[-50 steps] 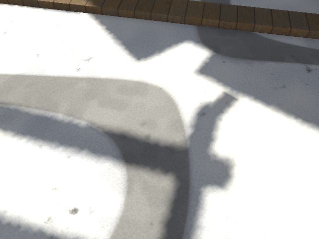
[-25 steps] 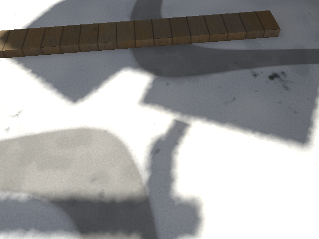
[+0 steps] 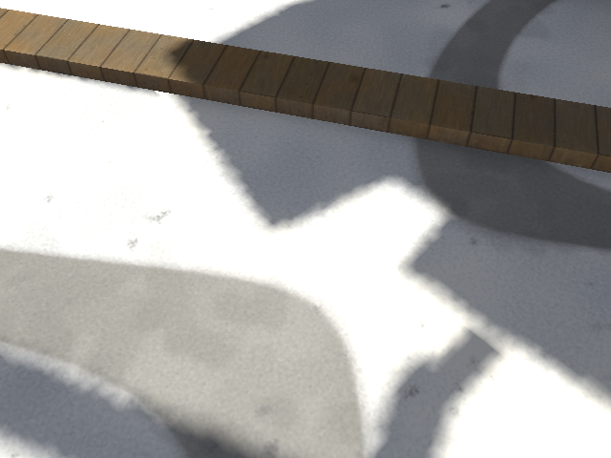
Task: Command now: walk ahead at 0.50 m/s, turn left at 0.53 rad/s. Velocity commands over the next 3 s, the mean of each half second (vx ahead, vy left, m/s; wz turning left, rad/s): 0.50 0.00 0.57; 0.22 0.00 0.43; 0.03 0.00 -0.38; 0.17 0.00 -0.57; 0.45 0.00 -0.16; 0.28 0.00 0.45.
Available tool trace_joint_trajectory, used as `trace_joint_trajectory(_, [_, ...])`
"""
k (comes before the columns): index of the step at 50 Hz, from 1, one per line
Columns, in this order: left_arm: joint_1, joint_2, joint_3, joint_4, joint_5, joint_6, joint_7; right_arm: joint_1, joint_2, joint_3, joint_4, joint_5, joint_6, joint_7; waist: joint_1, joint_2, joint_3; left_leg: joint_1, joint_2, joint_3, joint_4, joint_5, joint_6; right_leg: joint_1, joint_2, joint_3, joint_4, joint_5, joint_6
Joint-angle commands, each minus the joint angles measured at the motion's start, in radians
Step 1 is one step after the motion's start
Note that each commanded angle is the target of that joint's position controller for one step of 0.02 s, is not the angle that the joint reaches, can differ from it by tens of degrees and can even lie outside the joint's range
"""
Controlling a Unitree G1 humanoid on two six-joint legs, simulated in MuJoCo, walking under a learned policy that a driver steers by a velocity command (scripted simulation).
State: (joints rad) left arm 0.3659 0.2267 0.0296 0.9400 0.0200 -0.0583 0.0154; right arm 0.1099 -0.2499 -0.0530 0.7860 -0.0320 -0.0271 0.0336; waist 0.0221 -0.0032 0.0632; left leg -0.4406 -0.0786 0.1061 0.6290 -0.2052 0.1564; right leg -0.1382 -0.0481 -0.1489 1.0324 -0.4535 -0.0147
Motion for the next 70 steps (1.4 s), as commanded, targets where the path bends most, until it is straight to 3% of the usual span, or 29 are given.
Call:
trace_joint_trajectory(1, [-0.118,0.136,0.023,-0.166,-0.009,-0.048,-0.016,0.247,-0.213,-0.070,0.031,0.029,0.013,-0.027,-0.102,0.022,-0.128,0.548,0.380,-0.616,-0.361,0.065,0.231,-0.608,-0.015,0.188,0.353,0.101,-0.006])
trace_joint_trajectory(2, [-0.101,0.131,0.024,-0.153,-0.007,-0.049,-0.014,0.204,-0.166,-0.057,0.030,0.025,0.010,-0.030,-0.050,-0.033,-0.056,0.422,0.325,-0.525,-0.380,0.169,0.179,-0.547,-0.046,0.183,0.253,0.131,-0.003])
trace_joint_trajectory(4, [-0.063,0.115,0.021,-0.146,0.025,-0.012,-0.017,0.155,-0.128,-0.042,0.022,0.033,-0.006,-0.033,0.005,-0.014,-0.047,0.293,0.241,-0.403,-0.401,0.287,0.141,-0.431,-0.069,0.185,0.153,0.142,0.025])
trace_joint_trajectory(6, [-0.067,0.100,0.020,-0.156,0.032,0.016,-0.024,0.178,-0.145,-0.045,0.028,0.035,-0.026,-0.028,0.014,0.004,-0.060,0.260,0.206,-0.364,-0.407,0.363,0.142,-0.418,-0.062,0.163,0.094,0.159,0.048])
trace_joint_trajectory(18, [-0.440,0.115,0.004,-0.304,0.008,0.004,-0.039,0.351,-0.191,-0.058,0.039,0.016,-0.022,-0.041,-0.113,0.077,-0.024,0.426,0.198,-0.450,-0.324,0.418,0.067,-0.481,0.013,0.165,-0.407,0.404,0.053])
trace_joint_trajectory(20, [-0.367,0.141,0.011,-0.293,0.005,-0.005,-0.035,0.301,-0.209,-0.062,0.020,0.012,-0.024,-0.048,-0.064,0.089,-0.033,0.392,0.206,-0.476,-0.277,0.448,0.032,-0.335,0.033,0.178,-0.483,0.349,0.028])
trace_joint_trajectory(22, [-0.152,0.186,0.032,-0.231,0.007,-0.022,-0.017,0.250,-0.220,-0.063,0.007,0.016,-0.032,-0.039,0.044,0.046,-0.123,0.315,0.141,-0.446,-0.054,0.550,-0.012,-0.027,0.064,0.163,-0.569,0.312,-0.011])
trace_joint_trajectory(23, [-0.006,0.249,0.049,-0.216,0.026,-0.033,0.000,0.257,-0.167,-0.048,-0.010,0.028,-0.041,-0.028,0.100,-0.049,-0.248,0.214,0.069,-0.377,0.199,0.389,-0.039,0.194,-0.094,0.317,-0.612,0.162,-0.055])
trace_joint_trajectory(24, [0.042,0.343,0.069,-0.227,0.048,-0.025,0.009,0.356,-0.057,-0.024,-0.044,0.058,-0.042,-0.029,0.056,-0.266,-0.371,-0.081,-0.083,-0.250,0.489,-0.266,-0.076,0.449,-0.386,0.750,-0.693,0.043,-0.154])
trace_joint_trajectory(25, [-0.010,0.305,0.070,-0.225,0.028,-0.008,0.006,0.375,-0.134,-0.029,-0.032,0.027,-0.030,-0.036,0.020,-0.241,-0.348,-0.198,-0.025,-0.232,0.609,-0.336,-0.067,0.377,-0.407,0.948,-0.764,-0.093,-0.201])
trace_joint_trajectory(26, [-0.084,0.205,0.048,-0.244,0.021,-0.004,0.003,0.316,-0.162,-0.036,-0.016,0.013,-0.019,-0.033,0.008,-0.096,-0.195,-0.214,0.035,-0.230,0.635,-0.237,-0.067,0.234,-0.363,0.795,-0.779,-0.134,-0.183])
trace_joint_trajectory(27, [-0.137,0.146,0.032,-0.244,0.015,-0.006,0.000,0.259,-0.152,-0.034,-0.021,0.011,-0.015,-0.025,0.000,-0.028,-0.097,-0.189,0.063,-0.211,0.597,-0.170,-0.079,0.115,-0.309,0.623,-0.785,0.073,-0.165])
trace_joint_trajectory(29, [-0.134,0.119,0.021,-0.223,0.009,-0.018,0.002,0.253,-0.128,-0.035,-0.022,-0.002,0.009,-0.014,-0.030,-0.088,-0.051,-0.124,0.095,-0.187,0.546,-0.160,-0.107,0.016,-0.239,0.384,-0.774,0.541,-0.136])
trace_joint_trajectory(32, [-0.102,0.134,0.026,-0.198,-0.004,-0.041,-0.009,0.248,-0.104,-0.032,-0.037,0.001,0.036,-0.004,-0.052,-0.109,-0.093,-0.110,0.077,-0.160,0.531,-0.138,-0.131,0.019,-0.228,0.227,-0.738,0.960,-0.151])
trace_joint_trajectory(41, [-0.106,0.180,0.042,-0.169,-0.009,-0.006,-0.004,0.047,-0.066,-0.006,-0.122,0.001,0.049,0.029,-0.013,-0.135,-0.095,0.042,0.077,-0.057,0.068,0.071,-0.127,-0.008,-0.194,0.001,-0.679,0.877,-0.123])
trace_joint_trajectory(44, [-0.067,0.187,0.045,-0.140,-0.018,0.012,-0.004,0.094,-0.067,-0.006,-0.120,-0.019,0.028,0.009,-0.029,-0.107,-0.108,0.139,0.051,-0.077,-0.101,0.052,-0.092,0.021,-0.207,0.042,-0.548,0.876,-0.114])
trace_joint_trajectory(45, [-0.054,0.176,0.041,-0.129,-0.018,0.019,-0.006,0.160,-0.074,-0.008,-0.091,-0.030,0.010,-0.001,-0.062,-0.034,-0.139,0.256,0.044,-0.084,-0.223,0.190,-0.079,-0.006,-0.165,0.026,-0.430,0.799,-0.088])
trace_joint_trajectory(46, [0.005,0.120,0.021,-0.140,-0.014,0.019,-0.008,0.223,-0.135,-0.016,-0.083,-0.046,-0.007,-0.013,-0.070,0.108,-0.231,0.449,0.237,-0.240,-0.223,0.596,-0.047,-0.113,-0.116,-0.003,-0.274,0.492,-0.043])
trace_joint_trajectory(47, [0.115,0.002,-0.019,-0.150,-0.034,0.035,-0.017,0.192,-0.151,-0.003,-0.099,-0.019,-0.007,-0.029,-0.014,0.253,-0.371,0.594,0.535,-0.501,-0.180,0.994,0.139,-0.228,0.002,0.051,-0.109,-0.213,0.001])
trace_joint_trajectory(48, [0.046,0.088,0.003,-0.115,-0.030,0.070,-0.008,0.222,-0.110,-0.001,-0.077,0.032,0.004,-0.045,-0.082,0.148,-0.393,0.499,0.487,-0.451,-0.215,0.797,0.179,-0.192,0.015,0.154,-0.068,-0.235,0.006])
trace_joint_trajectory(50, [-0.064,0.115,0.017,-0.135,-0.020,0.084,-0.008,0.093,-0.081,0.019,-0.070,0.017,0.019,-0.066,-0.036,0.132,-0.163,0.325,0.393,-0.338,-0.313,0.510,0.104,-0.251,0.013,0.186,-0.075,-0.154,0.005])
trace_joint_trajectory(51, [-0.065,0.129,0.023,-0.126,-0.010,0.088,-0.011,0.056,-0.082,0.023,-0.063,0.013,0.024,-0.074,-0.013,0.139,-0.119,0.276,0.358,-0.290,-0.344,0.464,0.067,-0.233,0.010,0.188,-0.102,-0.095,0.007])
trace_joint_trajectory(54, [0.000,0.114,0.030,-0.092,-0.004,0.099,-0.017,0.041,-0.107,0.010,-0.050,0.015,0.028,-0.077,0.010,0.105,-0.132,0.249,0.324,-0.188,-0.340,0.414,0.054,-0.191,0.037,0.142,-0.090,-0.034,0.020])
trace_joint_trajectory(62, [-0.070,0.085,0.034,-0.148,-0.004,0.118,-0.030,0.025,-0.119,-0.017,-0.023,0.003,0.048,-0.071,-0.015,0.134,-0.106,0.189,0.372,-0.160,-0.336,0.054,0.064,-0.173,0.029,0.086,-0.245,0.008,-0.005])
trace_joint_trajectory(65, [-0.003,0.085,0.036,-0.142,-0.001,0.108,-0.035,0.003,-0.142,-0.030,-0.018,0.014,0.056,-0.075,0.030,0.089,-0.111,0.106,0.353,-0.098,-0.232,0.007,-0.016,-0.022,0.048,0.080,-0.486,0.133,-0.056])
trace_joint_trajectory(66, [0.007,0.126,0.045,-0.146,0.009,0.098,-0.034,0.036,-0.121,-0.031,-0.008,0.011,0.063,-0.072,0.030,-0.039,-0.073,0.037,0.295,-0.032,-0.090,-0.105,-0.090,-0.005,-0.019,0.229,-0.666,0.149,-0.083])
trace_joint_trajectory(67, [-0.021,0.269,0.077,-0.184,0.011,0.093,-0.026,0.048,-0.049,-0.014,-0.054,0.017,0.070,-0.068,0.003,-0.316,-0.024,-0.167,0.099,0.065,0.139,-0.340,-0.181,-0.015,-0.301,0.663,-0.808,0.252,-0.174])
trace_joint_trajectory(68, [0.015,0.300,0.092,-0.172,0.017,0.096,-0.012,-0.054,-0.078,-0.016,-0.077,0.004,0.079,-0.078,0.054,-0.245,0.028,-0.176,0.063,-0.074,0.316,-0.384,-0.179,-0.129,-0.338,0.696,-0.844,0.329,-0.255])
trace_joint_trajectory(70, [-0.097,0.218,0.073,-0.188,-0.001,0.099,0.000,-0.008,-0.090,-0.022,-0.052,0.021,0.077,-0.066,-0.030,-0.109,0.029,-0.139,0.089,-0.142,0.394,-0.208,-0.170,-0.152,-0.200,0.515,-0.805,0.278,-0.215])
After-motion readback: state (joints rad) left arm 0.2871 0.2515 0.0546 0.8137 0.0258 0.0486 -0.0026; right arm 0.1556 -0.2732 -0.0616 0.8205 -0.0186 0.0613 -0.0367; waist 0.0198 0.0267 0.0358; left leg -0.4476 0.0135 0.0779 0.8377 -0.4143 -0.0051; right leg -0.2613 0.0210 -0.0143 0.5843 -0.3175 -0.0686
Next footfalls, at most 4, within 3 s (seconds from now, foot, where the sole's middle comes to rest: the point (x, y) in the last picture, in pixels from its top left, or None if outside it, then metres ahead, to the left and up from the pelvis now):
0.46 right None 0.45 -0.09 -0.75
0.92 left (242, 438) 0.49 0.17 -0.75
1.32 right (345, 439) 0.49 -0.04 -0.75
1.80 left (254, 453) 0.46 0.15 -0.75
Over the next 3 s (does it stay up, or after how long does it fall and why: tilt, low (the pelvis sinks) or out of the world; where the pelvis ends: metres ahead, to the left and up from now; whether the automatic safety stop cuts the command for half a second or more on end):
stays up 0.92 -0.04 0.02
